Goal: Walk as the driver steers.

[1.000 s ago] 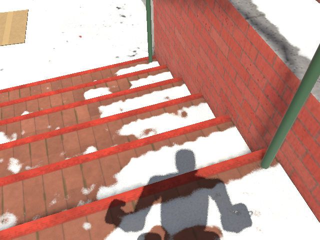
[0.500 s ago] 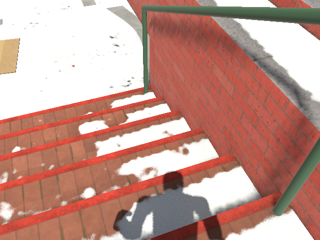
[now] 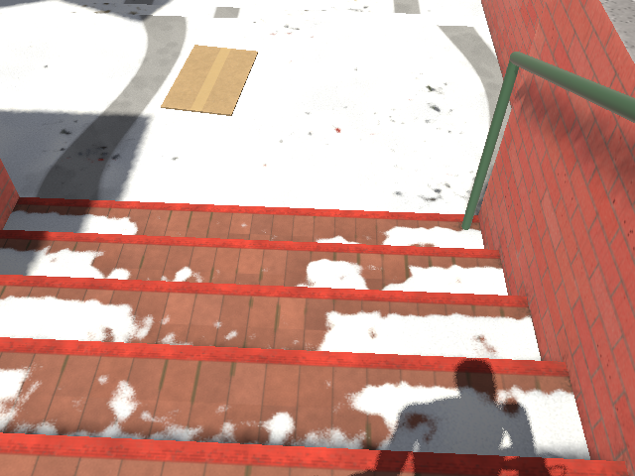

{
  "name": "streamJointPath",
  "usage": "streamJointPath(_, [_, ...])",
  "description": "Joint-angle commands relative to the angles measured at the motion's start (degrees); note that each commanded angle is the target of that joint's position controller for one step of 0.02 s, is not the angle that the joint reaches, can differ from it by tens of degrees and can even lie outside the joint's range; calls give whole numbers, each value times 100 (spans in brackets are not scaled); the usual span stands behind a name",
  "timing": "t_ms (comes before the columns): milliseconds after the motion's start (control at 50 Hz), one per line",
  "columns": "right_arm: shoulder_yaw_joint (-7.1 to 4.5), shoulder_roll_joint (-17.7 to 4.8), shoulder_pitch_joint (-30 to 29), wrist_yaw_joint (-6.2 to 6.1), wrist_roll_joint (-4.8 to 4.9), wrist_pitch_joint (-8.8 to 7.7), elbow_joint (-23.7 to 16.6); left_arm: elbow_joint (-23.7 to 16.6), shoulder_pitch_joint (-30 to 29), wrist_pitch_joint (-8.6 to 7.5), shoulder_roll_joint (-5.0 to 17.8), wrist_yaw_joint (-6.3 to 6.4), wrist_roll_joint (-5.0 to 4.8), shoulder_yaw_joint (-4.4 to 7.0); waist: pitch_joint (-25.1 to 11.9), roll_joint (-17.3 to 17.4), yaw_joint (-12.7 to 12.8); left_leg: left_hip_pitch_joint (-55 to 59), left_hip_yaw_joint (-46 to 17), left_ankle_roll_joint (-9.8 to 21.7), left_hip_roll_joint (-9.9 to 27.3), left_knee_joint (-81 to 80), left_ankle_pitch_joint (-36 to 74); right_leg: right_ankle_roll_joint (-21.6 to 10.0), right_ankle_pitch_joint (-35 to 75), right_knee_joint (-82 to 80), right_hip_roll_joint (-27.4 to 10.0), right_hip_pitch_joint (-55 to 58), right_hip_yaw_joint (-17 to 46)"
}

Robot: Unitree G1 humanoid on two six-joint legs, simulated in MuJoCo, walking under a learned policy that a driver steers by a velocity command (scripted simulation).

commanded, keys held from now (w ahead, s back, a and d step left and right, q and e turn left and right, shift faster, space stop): q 0.40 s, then w+q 0.18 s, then w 0.42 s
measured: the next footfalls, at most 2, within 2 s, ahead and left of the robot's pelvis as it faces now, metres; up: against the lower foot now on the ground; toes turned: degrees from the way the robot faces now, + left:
left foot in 0.24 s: +0.17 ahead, +0.15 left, +0.00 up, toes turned +11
right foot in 0.66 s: +0.17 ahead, -0.04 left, +0.00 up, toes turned +21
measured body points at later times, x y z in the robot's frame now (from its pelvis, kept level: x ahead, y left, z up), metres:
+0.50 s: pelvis +0.12 +0.06 -0.01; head +0.14 +0.08 +0.44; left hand +0.25 +0.35 -0.09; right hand +0.23 -0.20 -0.12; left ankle +0.13 +0.15 -0.75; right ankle +0.15 -0.10 -0.67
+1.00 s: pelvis +0.26 +0.09 -0.05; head +0.26 +0.09 +0.40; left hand +0.07 +0.24 -0.19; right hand +0.52 +0.00 -0.15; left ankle +0.38 +0.33 -0.71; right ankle +0.13 -0.06 -0.75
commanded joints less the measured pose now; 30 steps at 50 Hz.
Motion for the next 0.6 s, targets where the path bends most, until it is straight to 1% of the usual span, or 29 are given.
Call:
streamJointPath(20, [125,23,7,173,95,-33,-336,-521,-600,-242,1045,120,111,361,-305,-362,-281,293,235,-206,286,-1087,704,-1196,4380,-640,-1532,26,300])
streamJointPath(40, [143,1,-36,244,78,4,-349,-499,-480,-227,1110,76,183,394,-263,-333,-270,369,199,-158,287,-1341,1150,-1174,4640,-623,-1586,-55,224])
streamJointPath(60, [160,76,43,294,75,62,-338,-573,-539,-186,1174,17,311,429,-315,-482,-324,641,237,-126,230,-1140,1542,-1155,4650,-524,-1546,-265,39])
streamJointPath(80, [123,-75,128,294,92,101,-379,-641,-704,-194,1168,-22,362,445,-295,-521,-438,681,125,-77,233,-1078,1694,-1104,4485,-463,-1606,-277,-15])
streamJointPath(100, [69,-222,120,272,103,120,-405,-702,-844,-219,1154,-35,316,456,-233,-506,-474,635,45,-25,274,-1131,1718,-1041,4276,-390,-1662,-197,-62])
streamJointPath(120, [44,-271,367,230,77,117,-383,-781,-1077,-224,1072,-22,440,433,-273,-503,-618,792,-260,32,369,-495,2143,-971,4205,-128,-1860,-262,-14])
streamJointPath(140, [-31,-426,376,175,70,105,-455,-852,-1263,-229,1079,1,364,440,-208,-444,-684,643,-308,69,358,-533,1815,-925,4013,12,-1934,-125,-25])
streamJointPath(160, [-81,-529,300,148,35,103,-541,-885,-1306,-232,1244,39,286,500,-154,-425,-620,590,-231,85,333,-742,1403,-808,3793,237,-1921,130,-95])
streamJointPath(180, [-136,-617,-19,155,46,94,-628,-839,-1054,-231,1439,88,34,582,21,-384,-354,421,240,77,152,-1739,777,-686,3445,371,-1655,553,-336])
streamJointPath(200, [-153,-581,-115,166,95,95,-651,-800,-841,-192,1603,108,44,630,-10,-342,-169,833,627,130,-101,-2155,1084,-578,3468,805,-1531,654,-438])
streamJointPath(220, [-226,-643,61,148,220,32,-633,-790,-717,-152,1609,93,135,617,-94,-339,-195,1548,784,255,-431,-2573,1579,-446,3513,1304,-1462,460,-465])
streamJointPath(240, [-431,-1052,540,15,227,-77,-546,-743,-437,-148,1417,36,231,572,-413,71,-291,2538,561,613,-660,-3008,2863,-81,2723,2379,-1172,99,-503])
streamJointPath(260, [-677,-1997,987,-251,145,-159,-674,-838,339,-143,602,-86,334,353,-1417,1651,-15,4238,-1614,2298,775,-3247,7032,675,-2068,4195,-354,-1025,-666])
streamJointPath(280, [-649,-2031,1171,-206,78,-241,-808,-1101,416,-245,427,-222,47,212,-2254,1329,-89,5058,-3622,3396,1946,-3737,7304,798,-3813,5049,122,-2120,729])
streamJointPath(300, [-667,-1609,1508,-193,-39,-359,-432,-1301,-1036,-174,731,-257,-227,240,-800,451,-767,4240,-3056,2706,1706,-3708,6811,756,-3680,5702,-9,-3025,1280])
streamJointPath(320, [-655,-1386,1427,-225,124,-364,-294,-1498,-1532,-85,897,-150,-228,256,-712,366,-777,3940,-2537,2441,1518,-3700,6208,738,-3595,6009,-162,-3261,1351])
streamJointPath(340, [-510,-951,1107,-244,290,-259,-346,-1386,-1260,10,1147,-43,-66,321,-790,103,-481,3420,-2275,2251,1376,-3757,5736,729,-3296,5970,-405,-3019,1492])
streamJointPath(360, [-398,-786,701,-227,336,-160,-471,-1300,-920,99,999,27,112,239,-570,-9,-70,2467,-2168,2087,1245,-3978,5313,741,-2959,5558,-583,-2474,1627])
streamJointPath(380, [-380,-802,422,-224,285,-52,-643,-1245,-808,174,968,60,191,194,-412,1,75,1818,-2070,1989,1096,-4224,4748,770,-2629,5301,-594,-2029,1609])
streamJointPath(400, [-371,-817,292,-235,238,-9,-780,-1244,-736,219,934,60,199,175,-532,97,127,1643,-1975,1930,930,-4366,4249,774,-2288,5153,-510,-1766,1546])
streamJointPath(420, [-360,-834,229,-238,181,13,-882,-1184,-540,279,794,5,212,121,-561,124,160,1283,-1738,1834,684,-4500,3330,783,-1822,5030,-406,-1427,1355])
streamJointPath(440, [-365,-902,198,-234,119,18,-900,-1126,-359,348,682,-77,223,71,-421,169,168,818,-1604,1709,437,-4689,2134,783,-1463,4969,-309,-1132,1181])
streamJointPath(460, [-361,-906,246,-237,140,-4,-926,-1109,-290,405,651,-152,225,44,-249,222,99,641,-1602,1567,263,-4866,805,782,-1398,4698,-243,-1081,1038])
streamJointPath(480, [-352,-910,312,-237,178,-34,-954,-1146,-335,443,596,-214,235,10,-101,346,7,604,-1723,1456,191,-4950,-111,787,-1570,4360,-177,-1071,927])
streamJointPath(500, [-355,-938,399,-213,195,-61,-984,-1233,-468,452,562,-256,232,-17,-12,406,-101,665,-1929,1440,252,-4918,-510,784,-1835,3987,-137,-1042,878])
streamJointPath(520, [-329,-946,414,-204,168,-69,-1049,-1240,-293,402,431,-285,302,-73,-113,458,-136,426,-1819,1395,195,-4697,-442,707,-1738,4294,-24,-584,665])
streamJointPath(540, [-315,-899,387,-177,165,-78,-1128,-1301,-296,354,448,-300,293,-72,-67,406,-159,453,-1950,1451,210,-4532,-471,674,-1915,4019,4,-556,670])
streamJointPath(580, [-280,-783,351,-114,234,-54,-1273,-1437,-393,258,446,-270,227,-93,-54,392,-277,829,-2262,1612,213,-4046,-355,602,-1862,3042,111,-583,663])
streamJointPath(600, [-324,-800,383,-38,383,12,-1218,-1485,-506,252,446,-241,48,-95,54,283,-290,1289,-2590,1752,353,-3881,-540,538,-1840,1523,83,-737,775])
